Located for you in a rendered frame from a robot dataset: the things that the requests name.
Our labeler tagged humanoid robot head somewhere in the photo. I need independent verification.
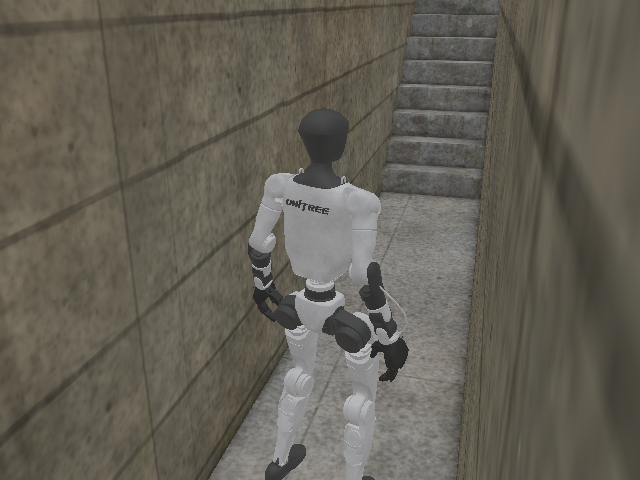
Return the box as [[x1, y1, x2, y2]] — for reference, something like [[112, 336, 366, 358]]
[[293, 108, 349, 189]]

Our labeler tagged left robot foot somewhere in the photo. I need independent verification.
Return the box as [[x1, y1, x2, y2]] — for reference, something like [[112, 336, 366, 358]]
[[265, 444, 306, 480]]

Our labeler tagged right robot upper arm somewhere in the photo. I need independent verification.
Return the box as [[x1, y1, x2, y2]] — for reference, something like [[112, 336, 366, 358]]
[[345, 185, 381, 285]]

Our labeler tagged robot right forearm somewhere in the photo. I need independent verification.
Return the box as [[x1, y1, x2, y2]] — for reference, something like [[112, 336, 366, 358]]
[[359, 262, 399, 345]]

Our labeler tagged left robot upper arm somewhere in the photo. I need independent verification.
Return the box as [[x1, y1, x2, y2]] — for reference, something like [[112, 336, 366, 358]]
[[249, 173, 296, 253]]

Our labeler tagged robot left hand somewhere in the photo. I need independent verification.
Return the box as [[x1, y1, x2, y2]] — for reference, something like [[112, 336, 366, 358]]
[[253, 282, 283, 322]]

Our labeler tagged robot right hand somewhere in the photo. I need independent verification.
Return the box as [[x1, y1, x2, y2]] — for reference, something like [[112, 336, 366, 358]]
[[370, 336, 409, 382]]

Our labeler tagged robot left forearm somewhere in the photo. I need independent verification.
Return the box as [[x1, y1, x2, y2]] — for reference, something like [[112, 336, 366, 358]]
[[248, 233, 273, 290]]

